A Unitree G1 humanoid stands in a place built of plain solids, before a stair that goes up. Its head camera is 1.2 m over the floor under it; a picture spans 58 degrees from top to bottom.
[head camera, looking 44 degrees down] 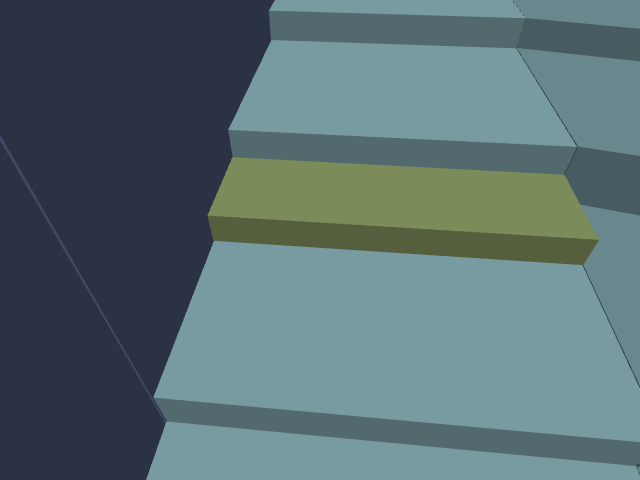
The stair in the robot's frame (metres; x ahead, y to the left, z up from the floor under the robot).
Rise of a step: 0.12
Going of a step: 0.46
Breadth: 1.25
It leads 5 degrees to the right of straight ahead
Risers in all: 3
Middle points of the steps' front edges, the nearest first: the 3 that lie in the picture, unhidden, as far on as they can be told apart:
0.46 -0.20 0.14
1.03 -0.25 0.26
1.38 -0.28 0.38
